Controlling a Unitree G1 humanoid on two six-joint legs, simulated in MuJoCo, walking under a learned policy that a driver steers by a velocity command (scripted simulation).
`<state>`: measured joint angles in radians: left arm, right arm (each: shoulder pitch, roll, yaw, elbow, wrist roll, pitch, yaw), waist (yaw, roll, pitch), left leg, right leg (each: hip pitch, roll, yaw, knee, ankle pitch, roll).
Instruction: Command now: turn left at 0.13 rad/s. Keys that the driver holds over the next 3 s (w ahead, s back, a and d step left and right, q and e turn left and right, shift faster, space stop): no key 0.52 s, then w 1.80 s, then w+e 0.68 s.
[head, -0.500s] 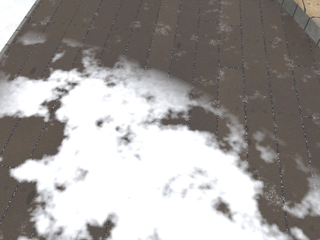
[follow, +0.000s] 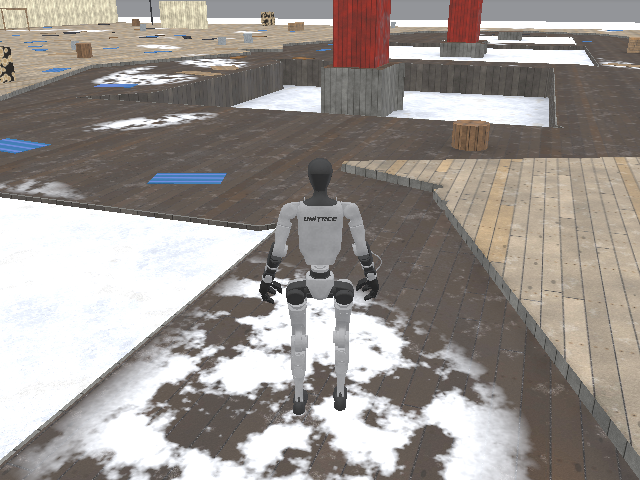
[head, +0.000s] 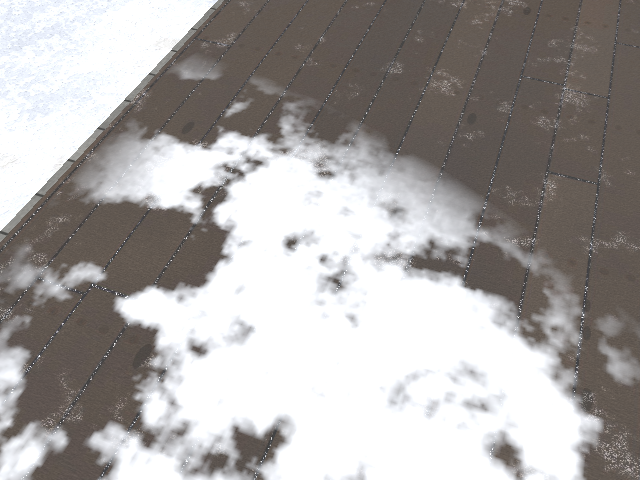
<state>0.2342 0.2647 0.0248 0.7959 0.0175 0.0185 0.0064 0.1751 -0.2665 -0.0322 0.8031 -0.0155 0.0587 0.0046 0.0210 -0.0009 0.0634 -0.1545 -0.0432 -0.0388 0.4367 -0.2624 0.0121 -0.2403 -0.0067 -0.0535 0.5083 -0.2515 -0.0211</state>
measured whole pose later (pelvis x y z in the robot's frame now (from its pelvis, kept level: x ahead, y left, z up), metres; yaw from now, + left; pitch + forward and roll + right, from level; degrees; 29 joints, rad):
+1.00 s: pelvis +0.13 -0.04 +0.01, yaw +0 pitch +0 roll +0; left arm 0.44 0.19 0.02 1.09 0.02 -0.09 0.00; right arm 0.22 -0.25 -0.03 1.01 -0.04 -0.05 0.04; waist 0.01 0.03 0.01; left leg -0.50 0.04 0.03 1.02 -0.23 0.07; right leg -0.03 0.06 -0.06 0.27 -0.26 -0.08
